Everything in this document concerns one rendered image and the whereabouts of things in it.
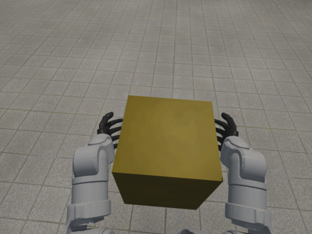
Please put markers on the carton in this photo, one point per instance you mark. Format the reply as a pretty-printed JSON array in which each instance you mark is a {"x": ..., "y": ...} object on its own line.
[{"x": 167, "y": 153}]

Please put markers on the right robot hand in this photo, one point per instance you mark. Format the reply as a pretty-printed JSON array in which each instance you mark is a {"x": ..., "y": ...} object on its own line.
[{"x": 230, "y": 128}]

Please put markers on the left robot hand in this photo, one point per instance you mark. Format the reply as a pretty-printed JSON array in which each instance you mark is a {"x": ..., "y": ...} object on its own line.
[{"x": 105, "y": 125}]

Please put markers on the left robot forearm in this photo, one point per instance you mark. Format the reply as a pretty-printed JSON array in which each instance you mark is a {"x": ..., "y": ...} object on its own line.
[{"x": 90, "y": 178}]

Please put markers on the right robot forearm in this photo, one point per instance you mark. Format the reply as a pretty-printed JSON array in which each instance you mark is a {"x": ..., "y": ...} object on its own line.
[{"x": 247, "y": 180}]

